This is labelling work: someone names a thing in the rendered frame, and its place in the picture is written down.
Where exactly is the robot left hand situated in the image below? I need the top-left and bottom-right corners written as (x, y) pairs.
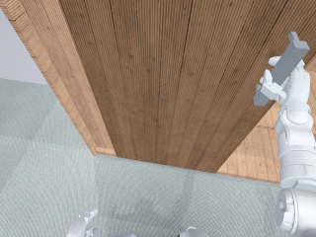
top-left (66, 207), bottom-right (101, 237)

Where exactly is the handle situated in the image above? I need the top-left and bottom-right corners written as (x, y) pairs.
top-left (253, 32), bottom-right (310, 107)

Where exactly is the wardrobe door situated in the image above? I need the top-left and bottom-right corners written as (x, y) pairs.
top-left (58, 0), bottom-right (316, 174)
top-left (19, 0), bottom-right (114, 150)

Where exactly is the right robot upper arm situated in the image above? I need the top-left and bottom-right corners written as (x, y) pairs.
top-left (274, 187), bottom-right (316, 237)

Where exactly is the robot right hand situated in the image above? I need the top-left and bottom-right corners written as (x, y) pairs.
top-left (260, 56), bottom-right (310, 106)

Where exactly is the right robot forearm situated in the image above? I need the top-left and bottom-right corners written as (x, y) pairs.
top-left (275, 101), bottom-right (316, 193)

